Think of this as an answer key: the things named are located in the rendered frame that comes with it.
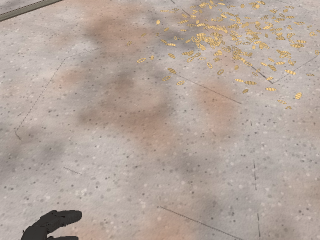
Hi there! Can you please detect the left robot hand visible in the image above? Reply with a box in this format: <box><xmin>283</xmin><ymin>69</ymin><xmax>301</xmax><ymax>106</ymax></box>
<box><xmin>21</xmin><ymin>210</ymin><xmax>82</xmax><ymax>240</ymax></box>

